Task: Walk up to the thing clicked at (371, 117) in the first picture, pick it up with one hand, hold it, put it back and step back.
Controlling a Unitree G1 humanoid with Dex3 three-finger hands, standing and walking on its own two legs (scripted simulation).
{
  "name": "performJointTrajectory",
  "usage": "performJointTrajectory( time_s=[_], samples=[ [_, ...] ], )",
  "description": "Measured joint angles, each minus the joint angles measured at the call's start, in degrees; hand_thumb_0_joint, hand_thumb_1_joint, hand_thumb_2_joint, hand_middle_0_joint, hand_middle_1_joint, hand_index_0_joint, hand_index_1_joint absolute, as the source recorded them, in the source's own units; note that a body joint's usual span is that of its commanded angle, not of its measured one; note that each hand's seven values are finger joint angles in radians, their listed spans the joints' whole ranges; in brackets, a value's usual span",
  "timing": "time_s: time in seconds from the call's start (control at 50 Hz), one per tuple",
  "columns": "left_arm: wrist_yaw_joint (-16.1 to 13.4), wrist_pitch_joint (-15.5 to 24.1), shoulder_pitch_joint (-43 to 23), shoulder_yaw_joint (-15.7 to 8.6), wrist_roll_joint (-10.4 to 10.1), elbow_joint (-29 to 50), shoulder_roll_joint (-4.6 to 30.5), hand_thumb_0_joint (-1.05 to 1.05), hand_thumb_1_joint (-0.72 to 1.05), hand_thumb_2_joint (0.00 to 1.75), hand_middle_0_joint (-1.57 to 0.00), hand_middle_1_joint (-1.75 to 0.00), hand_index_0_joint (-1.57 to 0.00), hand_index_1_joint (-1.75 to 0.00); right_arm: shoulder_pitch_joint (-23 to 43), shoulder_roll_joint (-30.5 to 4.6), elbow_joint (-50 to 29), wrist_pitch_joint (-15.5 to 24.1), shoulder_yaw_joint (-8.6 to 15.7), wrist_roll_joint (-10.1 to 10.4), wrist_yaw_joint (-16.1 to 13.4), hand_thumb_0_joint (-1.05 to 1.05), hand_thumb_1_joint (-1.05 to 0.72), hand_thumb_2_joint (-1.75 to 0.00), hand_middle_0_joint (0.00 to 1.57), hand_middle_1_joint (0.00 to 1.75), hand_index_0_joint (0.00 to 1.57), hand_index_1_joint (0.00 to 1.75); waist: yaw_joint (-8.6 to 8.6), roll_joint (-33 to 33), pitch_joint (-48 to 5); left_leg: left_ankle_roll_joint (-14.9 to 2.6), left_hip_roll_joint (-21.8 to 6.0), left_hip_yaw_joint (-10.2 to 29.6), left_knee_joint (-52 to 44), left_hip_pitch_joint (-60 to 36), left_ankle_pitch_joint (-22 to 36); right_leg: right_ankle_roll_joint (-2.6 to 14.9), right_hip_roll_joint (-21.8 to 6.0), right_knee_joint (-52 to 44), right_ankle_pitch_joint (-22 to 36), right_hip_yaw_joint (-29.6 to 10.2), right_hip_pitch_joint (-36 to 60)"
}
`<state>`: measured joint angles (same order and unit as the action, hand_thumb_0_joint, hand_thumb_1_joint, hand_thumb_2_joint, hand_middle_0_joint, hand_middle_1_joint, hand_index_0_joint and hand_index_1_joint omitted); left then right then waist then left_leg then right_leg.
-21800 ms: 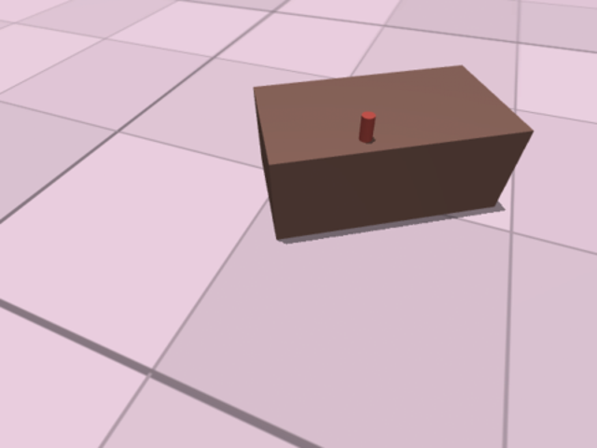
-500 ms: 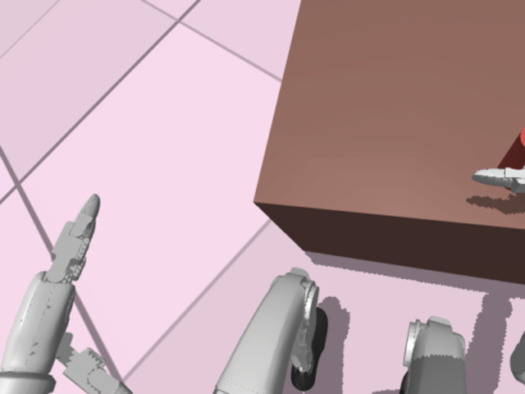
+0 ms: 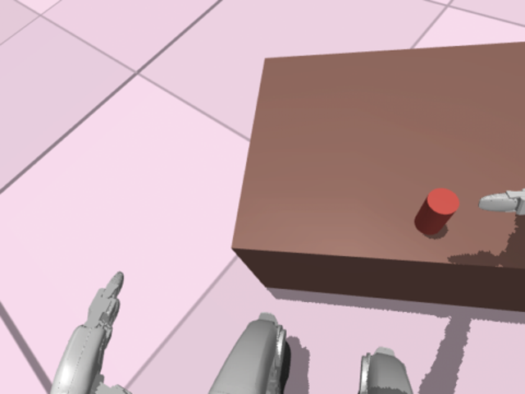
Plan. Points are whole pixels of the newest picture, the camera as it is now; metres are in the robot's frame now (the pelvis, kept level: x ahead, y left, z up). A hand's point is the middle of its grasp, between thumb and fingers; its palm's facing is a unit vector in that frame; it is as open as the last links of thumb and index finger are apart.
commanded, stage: home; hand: right
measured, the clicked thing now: (434, 212) +0.49 -0.18 -0.18
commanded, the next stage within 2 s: none
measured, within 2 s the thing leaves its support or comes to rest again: neither
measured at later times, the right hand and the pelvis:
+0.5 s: hand (513, 275) +0.33 -0.22 +0.00, palm faces +0.18 +0.95 -0.24, open 17.0 cm; pelvis +0.05 +0.00 +0.08, yaw -2 degrees
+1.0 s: hand (488, 376) +0.21 -0.17 +0.02, palm faces +0.16 +0.94 -0.28, open 17.4 cm; pelvis +0.05 +0.02 +0.08, yaw -3 degrees
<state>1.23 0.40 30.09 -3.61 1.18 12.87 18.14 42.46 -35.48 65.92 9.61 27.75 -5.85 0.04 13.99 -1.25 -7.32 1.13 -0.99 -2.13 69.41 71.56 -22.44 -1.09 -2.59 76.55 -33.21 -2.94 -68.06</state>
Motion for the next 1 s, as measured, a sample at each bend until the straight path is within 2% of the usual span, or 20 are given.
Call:
performJointTrajectory(
  time_s=[0.06, 0.12, 0.18, 0.24, 0.36, 0.48, 0.62, 0.72, 0.84, 1.0],
  samples=[
    [-1.2, -1.6, -1.2, 1.6, 0.1, -4.4, -0.3, -0.01, -0.34, 0.22, -0.1, -0.1, -0.08, -0.11, 0.0, -0.1, 1.7, -1.1, -1.9, 0.3, -1.8, -0.01, 0.47, -0.08, 0.06, 0.06, 0.07, 0.06, -1.47, -0.1, -0.1, -0.08, 0.2, -0.2, -3.3, -4.0, 0.5, -0.08, -0.2, -3.4, 0.7, 0.0, 3.9],
    [-1.9, -2.7, -3.7, 4.9, 0.2, -7.6, -1.6, -0.01, -0.17, 0.33, -0.11, -0.14, -0.1, -0.14, -0.9, 0.9, 2.4, -1.8, -3.8, 0.6, -2.7, -0.01, 0.49, -0.08, 0.06, 0.06, 0.06, 0.06, -2.98, 0.1, -0.3, -0.19, 0.4, -0.4, -6.3, -8.0, 0.9, -0.24, -0.4, -6.4, 1.2, -0.1, 7.8],
    [-1.7, -3.1, -5.7, 8.2, -0.1, -9.1, -3.7, -0.01, 0.03, 0.43, -0.13, -0.16, -0.12, -0.17, -4.4, 3.2, 1.0, -3.0, -5.8, 1.3, -2.8, -0.01, 0.49, -0.08, 0.06, 0.06, 0.06, 0.06, -4.27, 0.6, -0.8, -0.24, 0.3, -0.7, -9.3, -12.4, 1.2, -0.31, -0.4, -9.6, 1.8, -0.2, 12.1],
    [-1.3, -3.1, -6.3, 9.4, -1.0, -10.4, -5.5, -0.01, 0.2, 0.52, -0.14, -0.19, -0.14, -0.19, -10.2, 6.4, -3.3, -5.2, -8.5, 2.7, -2.8, 0.0, 0.49, -0.08, 0.06, 0.06, 0.06, 0.06, -5.5, 1.3, -1.0, -0.18, 0.1, -0.8, -12.1, -16.9, 1.3, -0.23, -0.2, -12.9, 2.4, -0.2, 16.6],
    [-2.2, -5.1, -6.8, 7.6, -2.7, -15.7, -4.9, -0.01, 0.49, 0.67, -0.17, -0.23, -0.16, -0.24, -24.4, 13.5, -17.7, -10.0, -14.4, 5.6, -3.2, 0.0, 0.46, -0.1, 0.06, 0.06, 0.07, 0.07, -8.24, 1.1, -0.4, -0.02, -0.4, -0.4, -16.3, -23.9, 1.4, -0.05, 0.3, -18.3, 3.3, 0.5, 24.0],
    [-4.1, -7.1, -7.6, 6.8, -3.2, -19.9, -4.7, 0.0, 0.71, 0.79, -0.19, -0.27, -0.18, -0.27, -38.9, 19.3, -33.4, -11.8, -19.4, 7.6, -4.7, -0.01, 0.46, -0.1, 0.07, 0.07, 0.07, 0.07, -10.43, 0.5, 1.0, -0.12, -0.5, -0.3, -19.5, -30.1, 1.5, -0.22, 0.4, -22.6, 4.0, 0.8, 30.7],
    [-5.1, -7.9, -8.3, 5.8, -3.4, -21.6, -6.3, 0.0, 0.84, 0.87, -0.2, -0.29, -0.19, -0.29, -54.1, 22.1, -47.7, -13.1, -24.8, 8.6, -5.6, 0.0, 0.47, -0.1, 0.07, 0.06, 0.07, 0.07, -12.17, 1.4, 0.7, -0.28, -0.5, -0.2, -21.4, -34.6, 1.3, -0.43, 0.4, -25.7, 4.5, 1.0, 35.8],
    [-6.6, -6.6, -11.9, 6.2, -3.9, -30.2, -6.0, 0.0, 0.88, 0.89, -0.2, -0.29, -0.2, -0.3, -64.6, 23.1, -56.9, -15.1, -27.3, 8.6, -6.6, 0.0, 0.5, -0.08, 0.06, 0.06, 0.07, 0.06, -12.38, 2.2, 0.6, -0.49, -0.3, -0.6, -21.0, -35.8, 0.6, -0.59, 0.1, -25.4, 3.9, 0.7, 37.0],
    [-8.4, -4.4, -13.6, 5.5, -3.7, -36.5, -5.7, 0.01, 0.9, 0.9, -0.21, -0.3, -0.2, -0.3, -69.5, 23.9, -61.2, -17.3, -28.9, 8.2, -7.5, -0.01, 0.53, -0.06, 0.06, 0.05, 0.06, 0.05, -13.08, 2.8, 1.8, -0.79, -0.4, -1.2, -19.4, -35.7, 0.0, -0.9, 0.2, -23.9, 3.5, -0.1, 36.6],
    [-9.9, 0.0, -14.1, 4.9, -2.9, -39.8, -5.4, 0.01, 0.9, 0.9, -0.21, -0.3, -0.2, -0.3, -67.8, 23.7, -62.1, -19.4, -28.2, 7.4, -8.5, -0.01, 0.54, -0.05, 0.06, 0.05, 0.06, 0.05, -12.89, 2.9, 2.5, -1.13, -0.3, -1.4, -18.7, -35.5, 0.1, -1.23, 0.1, -23.4, 3.9, -0.4, 36.5]
  ],
)
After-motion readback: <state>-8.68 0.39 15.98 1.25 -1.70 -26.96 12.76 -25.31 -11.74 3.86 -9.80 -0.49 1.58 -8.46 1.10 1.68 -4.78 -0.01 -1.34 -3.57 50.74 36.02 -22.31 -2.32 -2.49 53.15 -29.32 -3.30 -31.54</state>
